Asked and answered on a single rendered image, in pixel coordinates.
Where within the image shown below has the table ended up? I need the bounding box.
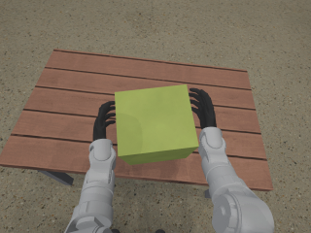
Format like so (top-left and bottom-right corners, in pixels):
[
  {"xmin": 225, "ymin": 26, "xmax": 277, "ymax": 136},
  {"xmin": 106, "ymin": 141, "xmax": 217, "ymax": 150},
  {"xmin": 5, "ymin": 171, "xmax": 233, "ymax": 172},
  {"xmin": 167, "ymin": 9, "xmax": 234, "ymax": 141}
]
[{"xmin": 0, "ymin": 49, "xmax": 274, "ymax": 199}]

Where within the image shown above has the robot left forearm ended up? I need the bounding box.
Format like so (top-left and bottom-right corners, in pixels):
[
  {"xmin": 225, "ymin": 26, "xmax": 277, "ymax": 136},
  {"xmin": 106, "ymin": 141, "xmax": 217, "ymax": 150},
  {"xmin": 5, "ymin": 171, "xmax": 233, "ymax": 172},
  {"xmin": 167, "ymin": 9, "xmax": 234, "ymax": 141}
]
[{"xmin": 64, "ymin": 139, "xmax": 117, "ymax": 233}]

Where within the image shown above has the right robot upper arm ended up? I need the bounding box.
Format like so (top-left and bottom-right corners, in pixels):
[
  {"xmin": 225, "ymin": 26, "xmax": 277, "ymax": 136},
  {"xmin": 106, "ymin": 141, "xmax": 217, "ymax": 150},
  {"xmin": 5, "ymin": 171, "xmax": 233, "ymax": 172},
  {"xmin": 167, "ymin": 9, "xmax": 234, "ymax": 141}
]
[{"xmin": 212, "ymin": 192, "xmax": 274, "ymax": 233}]

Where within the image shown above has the carton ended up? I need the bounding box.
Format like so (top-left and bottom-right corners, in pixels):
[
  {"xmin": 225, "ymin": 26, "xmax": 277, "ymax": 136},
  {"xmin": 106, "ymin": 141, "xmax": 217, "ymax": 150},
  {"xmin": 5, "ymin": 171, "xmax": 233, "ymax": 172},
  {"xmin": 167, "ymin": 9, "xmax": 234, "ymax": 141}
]
[{"xmin": 115, "ymin": 84, "xmax": 199, "ymax": 165}]

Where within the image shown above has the robot right hand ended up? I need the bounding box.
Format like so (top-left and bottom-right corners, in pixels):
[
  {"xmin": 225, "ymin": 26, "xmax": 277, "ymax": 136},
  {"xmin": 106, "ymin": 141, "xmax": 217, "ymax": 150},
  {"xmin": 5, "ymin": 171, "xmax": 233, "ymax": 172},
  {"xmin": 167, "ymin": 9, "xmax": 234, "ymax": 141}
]
[{"xmin": 189, "ymin": 87, "xmax": 217, "ymax": 129}]

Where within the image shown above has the robot right forearm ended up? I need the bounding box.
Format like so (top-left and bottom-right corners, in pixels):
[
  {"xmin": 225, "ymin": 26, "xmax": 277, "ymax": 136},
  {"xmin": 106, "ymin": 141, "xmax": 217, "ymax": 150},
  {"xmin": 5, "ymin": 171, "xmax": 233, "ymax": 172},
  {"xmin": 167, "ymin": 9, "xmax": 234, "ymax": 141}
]
[{"xmin": 198, "ymin": 126, "xmax": 274, "ymax": 232}]

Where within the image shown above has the robot left hand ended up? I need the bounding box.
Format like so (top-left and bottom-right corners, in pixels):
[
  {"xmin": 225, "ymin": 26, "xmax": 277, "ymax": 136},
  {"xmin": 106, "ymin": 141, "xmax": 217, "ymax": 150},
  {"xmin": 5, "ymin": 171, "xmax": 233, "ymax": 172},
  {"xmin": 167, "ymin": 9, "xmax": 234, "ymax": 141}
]
[{"xmin": 92, "ymin": 101, "xmax": 116, "ymax": 142}]

